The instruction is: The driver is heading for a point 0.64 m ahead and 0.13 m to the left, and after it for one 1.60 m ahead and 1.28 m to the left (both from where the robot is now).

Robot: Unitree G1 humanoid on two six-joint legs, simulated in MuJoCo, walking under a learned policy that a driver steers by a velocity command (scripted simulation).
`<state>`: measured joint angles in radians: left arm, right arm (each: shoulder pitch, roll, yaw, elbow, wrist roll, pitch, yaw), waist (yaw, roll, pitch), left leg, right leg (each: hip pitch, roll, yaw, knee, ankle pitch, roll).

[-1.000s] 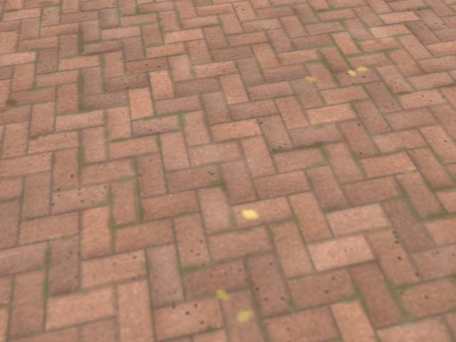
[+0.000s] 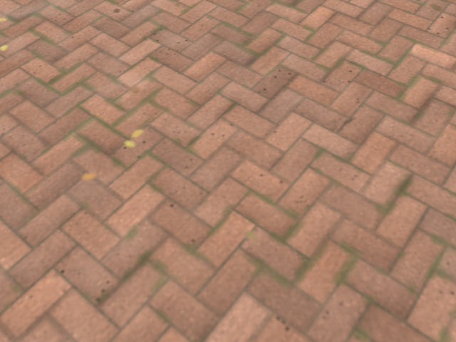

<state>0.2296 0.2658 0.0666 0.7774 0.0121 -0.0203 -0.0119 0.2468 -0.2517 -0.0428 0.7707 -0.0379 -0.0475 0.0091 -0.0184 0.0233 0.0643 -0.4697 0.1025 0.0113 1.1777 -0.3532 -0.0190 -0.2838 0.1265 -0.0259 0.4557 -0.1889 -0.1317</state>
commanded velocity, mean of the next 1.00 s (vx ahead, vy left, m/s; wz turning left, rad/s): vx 0.46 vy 0.00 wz -0.04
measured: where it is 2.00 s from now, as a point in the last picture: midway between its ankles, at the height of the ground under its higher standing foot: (251, 306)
